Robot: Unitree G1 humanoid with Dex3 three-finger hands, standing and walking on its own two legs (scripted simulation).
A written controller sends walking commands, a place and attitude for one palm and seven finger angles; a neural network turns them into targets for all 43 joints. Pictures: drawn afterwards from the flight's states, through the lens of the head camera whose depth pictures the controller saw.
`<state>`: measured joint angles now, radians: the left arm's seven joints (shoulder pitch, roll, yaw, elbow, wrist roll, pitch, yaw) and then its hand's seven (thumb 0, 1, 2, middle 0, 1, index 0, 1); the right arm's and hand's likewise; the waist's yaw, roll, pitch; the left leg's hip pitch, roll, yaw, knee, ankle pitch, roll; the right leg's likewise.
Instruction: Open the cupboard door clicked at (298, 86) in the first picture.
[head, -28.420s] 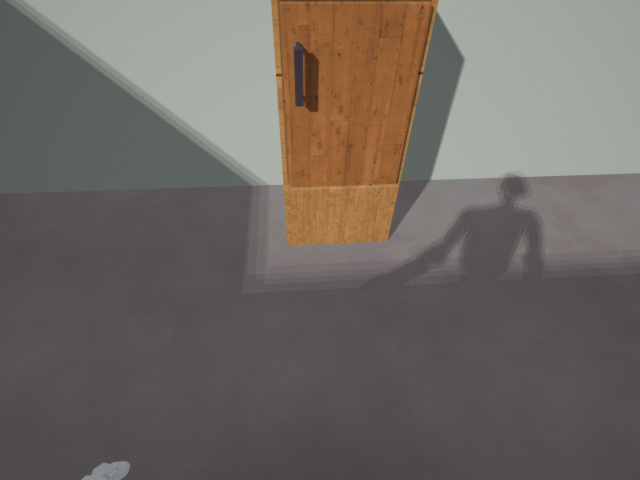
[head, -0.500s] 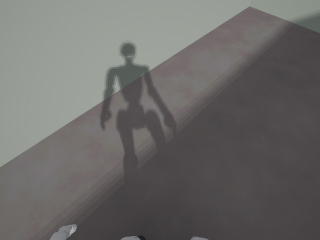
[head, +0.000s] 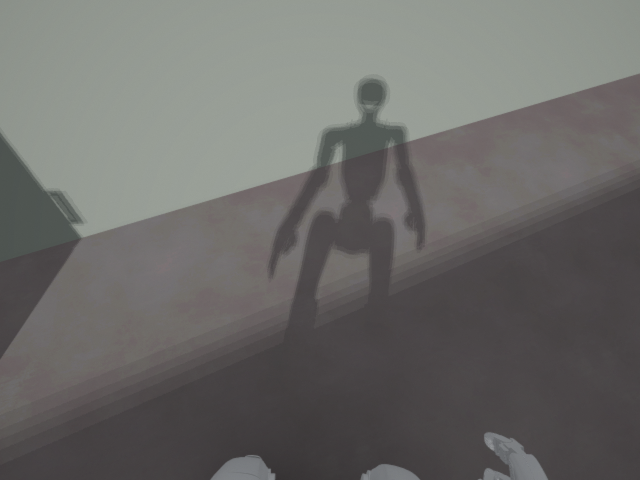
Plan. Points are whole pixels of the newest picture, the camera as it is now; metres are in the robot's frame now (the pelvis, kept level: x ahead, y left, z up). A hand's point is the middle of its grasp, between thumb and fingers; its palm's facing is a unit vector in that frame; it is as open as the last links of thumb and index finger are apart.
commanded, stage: turn to face it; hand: left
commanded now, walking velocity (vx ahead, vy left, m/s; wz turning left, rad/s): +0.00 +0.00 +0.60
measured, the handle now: out of the picture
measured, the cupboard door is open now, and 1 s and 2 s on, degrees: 49 49 49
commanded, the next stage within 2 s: none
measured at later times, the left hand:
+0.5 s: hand out of the picture +0.03 +0.16 -0.14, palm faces +0.29 -0.92 -0.26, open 7.4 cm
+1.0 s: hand out of the picture -0.02 +0.17 -0.14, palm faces +0.58 -0.75 -0.32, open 7.4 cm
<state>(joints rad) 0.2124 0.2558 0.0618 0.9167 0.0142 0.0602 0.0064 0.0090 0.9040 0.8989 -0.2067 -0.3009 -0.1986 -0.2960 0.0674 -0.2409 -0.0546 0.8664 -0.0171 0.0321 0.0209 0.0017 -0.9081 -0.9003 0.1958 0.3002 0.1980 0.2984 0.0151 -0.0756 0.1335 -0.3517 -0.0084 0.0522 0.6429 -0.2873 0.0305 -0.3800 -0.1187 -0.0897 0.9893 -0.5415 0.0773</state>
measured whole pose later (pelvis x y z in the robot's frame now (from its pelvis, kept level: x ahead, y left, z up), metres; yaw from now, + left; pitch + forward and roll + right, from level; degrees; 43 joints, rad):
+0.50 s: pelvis +0.01 -0.05 +0.02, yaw +18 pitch +1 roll +2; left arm 0.20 0.20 0.04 0.87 0.02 0.02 0.01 0.01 0.90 0.90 -0.20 -0.30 -0.20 -0.30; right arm 0.16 -0.26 -0.08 0.92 -0.01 0.09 0.03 0.01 -0.91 -0.90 0.20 0.30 0.20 0.30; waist -0.02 -0.01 0.11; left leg -0.47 0.01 0.04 0.94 -0.45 -0.07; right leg -0.20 -0.11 -0.11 0.51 -0.31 0.02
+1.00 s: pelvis +0.03 -0.07 +0.01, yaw +36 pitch +1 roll +0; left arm 0.17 0.25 0.06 0.85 0.02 0.02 0.01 0.01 0.91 0.90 -0.20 -0.30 -0.19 -0.30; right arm 0.14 -0.26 -0.08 0.90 -0.02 0.08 0.02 0.00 -0.90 -0.90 0.20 0.30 0.20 0.30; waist -0.01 0.04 0.09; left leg -0.49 -0.04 -0.10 0.90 -0.44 -0.03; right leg -0.29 -0.05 -0.06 0.60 -0.33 0.01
